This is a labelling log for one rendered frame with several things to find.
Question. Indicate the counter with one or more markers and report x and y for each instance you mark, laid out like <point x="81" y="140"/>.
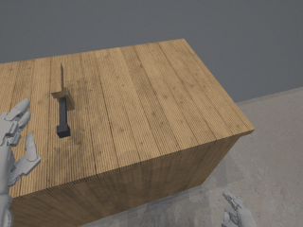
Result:
<point x="146" y="121"/>

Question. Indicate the left robot forearm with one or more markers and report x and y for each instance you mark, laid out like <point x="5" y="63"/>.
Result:
<point x="6" y="216"/>

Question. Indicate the robot left hand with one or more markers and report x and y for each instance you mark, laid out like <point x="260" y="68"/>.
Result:
<point x="11" y="125"/>

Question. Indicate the tap lever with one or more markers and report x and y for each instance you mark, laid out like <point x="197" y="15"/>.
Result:
<point x="63" y="129"/>

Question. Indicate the robot right hand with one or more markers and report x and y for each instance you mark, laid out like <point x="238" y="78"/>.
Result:
<point x="243" y="217"/>

